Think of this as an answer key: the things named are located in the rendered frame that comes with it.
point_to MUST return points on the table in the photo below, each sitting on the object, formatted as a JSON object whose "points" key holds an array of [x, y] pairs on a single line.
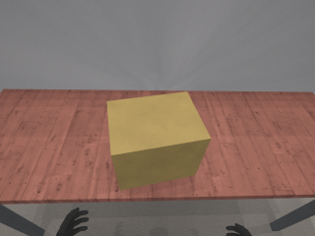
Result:
{"points": [[55, 149]]}

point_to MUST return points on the left robot hand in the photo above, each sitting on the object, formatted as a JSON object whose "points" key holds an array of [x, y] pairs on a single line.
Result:
{"points": [[66, 228]]}

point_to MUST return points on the carton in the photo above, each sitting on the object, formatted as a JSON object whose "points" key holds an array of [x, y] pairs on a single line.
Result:
{"points": [[155, 138]]}

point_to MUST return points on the right robot hand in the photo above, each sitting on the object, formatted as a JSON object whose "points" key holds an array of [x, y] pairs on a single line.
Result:
{"points": [[239, 229]]}

